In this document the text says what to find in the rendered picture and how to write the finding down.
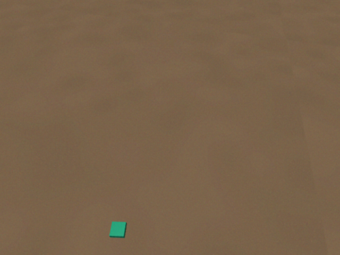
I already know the small box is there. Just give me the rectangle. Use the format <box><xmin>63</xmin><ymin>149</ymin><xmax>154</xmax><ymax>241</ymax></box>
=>
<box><xmin>109</xmin><ymin>222</ymin><xmax>127</xmax><ymax>238</ymax></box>

